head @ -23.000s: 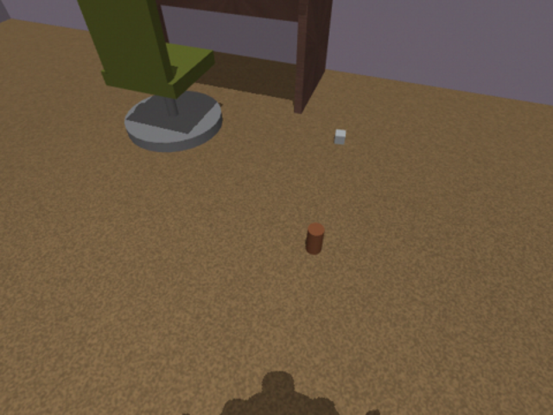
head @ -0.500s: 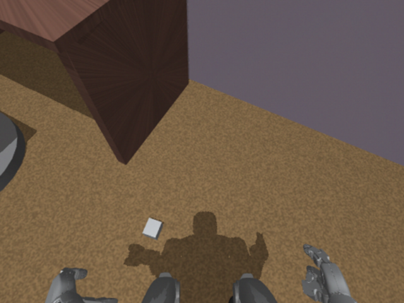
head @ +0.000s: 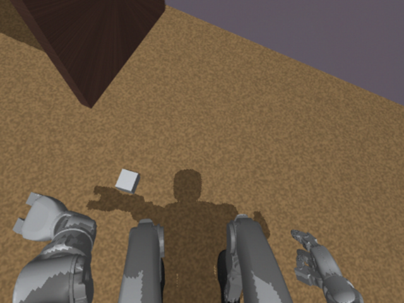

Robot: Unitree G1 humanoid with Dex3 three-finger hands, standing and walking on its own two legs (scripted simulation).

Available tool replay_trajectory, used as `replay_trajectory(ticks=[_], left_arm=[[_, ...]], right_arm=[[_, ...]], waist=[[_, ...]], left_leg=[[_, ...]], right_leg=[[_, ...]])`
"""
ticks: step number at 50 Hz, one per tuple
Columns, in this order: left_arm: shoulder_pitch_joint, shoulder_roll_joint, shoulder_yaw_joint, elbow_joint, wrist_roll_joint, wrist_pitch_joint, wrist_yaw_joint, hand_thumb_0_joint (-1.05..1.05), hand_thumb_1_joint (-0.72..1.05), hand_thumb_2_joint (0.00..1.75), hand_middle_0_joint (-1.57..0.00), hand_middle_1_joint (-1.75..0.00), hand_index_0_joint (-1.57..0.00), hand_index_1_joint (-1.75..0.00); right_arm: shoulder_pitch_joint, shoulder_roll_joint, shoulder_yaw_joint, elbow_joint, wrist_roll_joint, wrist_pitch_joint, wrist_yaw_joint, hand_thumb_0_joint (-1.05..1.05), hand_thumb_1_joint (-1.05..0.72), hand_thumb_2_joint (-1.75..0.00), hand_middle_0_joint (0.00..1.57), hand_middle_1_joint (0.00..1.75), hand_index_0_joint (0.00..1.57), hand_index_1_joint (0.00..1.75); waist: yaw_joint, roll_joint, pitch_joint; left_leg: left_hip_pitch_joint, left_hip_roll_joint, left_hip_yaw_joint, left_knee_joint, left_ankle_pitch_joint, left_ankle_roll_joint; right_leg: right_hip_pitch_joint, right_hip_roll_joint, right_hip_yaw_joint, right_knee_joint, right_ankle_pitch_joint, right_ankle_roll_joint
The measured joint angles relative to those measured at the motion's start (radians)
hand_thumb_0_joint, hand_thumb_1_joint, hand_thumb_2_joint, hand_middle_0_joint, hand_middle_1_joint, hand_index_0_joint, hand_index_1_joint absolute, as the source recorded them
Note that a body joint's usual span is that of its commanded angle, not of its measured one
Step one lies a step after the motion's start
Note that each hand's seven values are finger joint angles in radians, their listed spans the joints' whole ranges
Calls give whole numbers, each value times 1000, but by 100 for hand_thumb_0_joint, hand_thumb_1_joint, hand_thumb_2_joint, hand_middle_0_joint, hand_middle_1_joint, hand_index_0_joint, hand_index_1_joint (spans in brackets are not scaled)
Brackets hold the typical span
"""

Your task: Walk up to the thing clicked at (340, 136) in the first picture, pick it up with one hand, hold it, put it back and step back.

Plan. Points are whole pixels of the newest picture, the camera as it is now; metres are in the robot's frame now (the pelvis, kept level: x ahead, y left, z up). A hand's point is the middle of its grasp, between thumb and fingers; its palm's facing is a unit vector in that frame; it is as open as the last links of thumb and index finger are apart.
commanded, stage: rise first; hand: left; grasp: from above
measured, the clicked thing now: (128, 181) +0.47 +0.23 -0.50
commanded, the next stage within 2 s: none
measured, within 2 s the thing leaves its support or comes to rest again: neither
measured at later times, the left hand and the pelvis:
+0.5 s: hand (98, 191) +0.39 +0.27 -0.30, palm faces -0.07 -0.50 -0.86, open 13.3 cm; pelvis -0.03 +0.01 -0.14, yaw -4 degrees
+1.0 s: hand (105, 187) +0.41 +0.27 -0.35, palm faces -0.10 -0.46 -0.88, open 13.5 cm; pelvis -0.03 +0.00 -0.18, yaw -4 degrees
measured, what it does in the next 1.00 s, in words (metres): lowers itself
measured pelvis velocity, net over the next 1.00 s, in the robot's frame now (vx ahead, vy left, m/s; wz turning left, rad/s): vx -0.03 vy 0.00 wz -0.08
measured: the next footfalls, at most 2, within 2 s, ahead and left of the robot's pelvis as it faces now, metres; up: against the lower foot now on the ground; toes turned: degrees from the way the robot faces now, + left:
none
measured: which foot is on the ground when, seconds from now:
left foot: down 0.00-1.00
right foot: down 0.00-1.00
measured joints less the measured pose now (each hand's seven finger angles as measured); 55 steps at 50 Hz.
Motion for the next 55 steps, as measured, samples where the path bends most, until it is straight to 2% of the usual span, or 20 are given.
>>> replay_trajectory(ticks=[5, 10, 15, 19, 24, 28, 31, 38, 45, 55], left_arm=[[-194, 77, 78, 64, -14, 46, 32, 0, -36, 89, -25, -89, -23, -91], [-293, 134, 98, 133, -3, 98, 12, 0, -37, 91, -25, -89, -22, -91], [-324, 161, 90, 204, -6, 124, -28, 0, -37, 91, -24, -88, -22, -90], [-355, 179, 100, 236, -17, 97, -60, 0, -36, 91, -23, -89, -21, -91], [-391, 192, 128, 241, 9, 72, -78, 0, -38, 92, -20, -93, -19, -94], [-413, 205, 145, 255, 58, 81, -72, 0, -41, 94, -17, -96, -17, -96], [-435, 219, 145, 279, 79, 91, -60, 0, -44, 96, -15, -97, -14, -98], [-503, 252, 155, 346, 70, 74, -57, 0, -47, 99, -13, -98, -12, -99], [-545, 290, 205, 395, 101, 59, -50, 0, -45, 96, -16, -97, -15, -98], [-557, 356, 253, 400, 115, 53, -19, 0, -45, 96, -17, -96, -15, -97]], right_arm=[[2, 6, 6, 30, -28, 0, 59, 0, -91, -90, 20, 30, 20, 30], [37, 2, -20, 75, -28, 11, 112, 0, -91, -90, 20, 30, 20, 30], [79, -12, -25, 108, -19, 7, 151, 0, -91, -90, 20, 30, 20, 30], [100, -14, -20, 121, -14, -15, 176, 0, -91, -90, 20, 30, 20, 30], [110, -10, -15, 118, -5, -29, 196, 0, -91, -90, 20, 30, 20, 30], [109, -11, -16, 108, 0, -28, 204, 0, -91, -90, 20, 30, 20, 30], [105, -18, -20, 101, 1, -28, 208, 0, -91, -90, 20, 30, 20, 30], [100, -46, -20, 86, -10, -43, 233, 0, -91, -90, 20, 30, 20, 30], [97, -66, -7, 70, -26, -40, 257, 0, -91, -90, 20, 30, 20, 30], [104, -79, 9, 74, -47, -29, 277, 0, -92, -90, 19, 30, 20, 30]], waist=[[-45, -2, 32], [-63, 26, 36], [-73, 54, 36], [-88, 53, 51], [-105, 47, 73], [-114, 51, 77], [-116, 53, 80], [-117, 52, 110], [-130, 41, 161], [-154, 37, 217]], left_leg=[[-151, 12, -11, 136, -4, -4], [-265, 21, -19, 233, -8, 2], [-342, 24, -9, 310, -19, 17], [-395, 24, -5, 371, -28, 26], [-452, 17, -12, 430, -35, 30], [-481, 12, -11, 454, -40, 31], [-490, 12, -8, 465, -47, 30], [-507, 14, -14, 497, -56, 22], [-540, 15, -34, 540, -54, 12], [-574, 15, -57, 590, -55, 4]], right_leg=[[-156, 15, -2, 130, 6, -3], [-268, 26, -2, 213, 15, 2], [-346, 31, 13, 285, 10, 17], [-399, 33, 21, 343, 4, 27], [-447, 29, 19, 397, -4, 32], [-474, 26, 21, 421, -13, 32], [-487, 26, 25, 436, -19, 32], [-512, 30, 23, 473, -27, 26], [-546, 34, 7, 512, -20, 17], [-576, 39, -10, 550, -12, 13]])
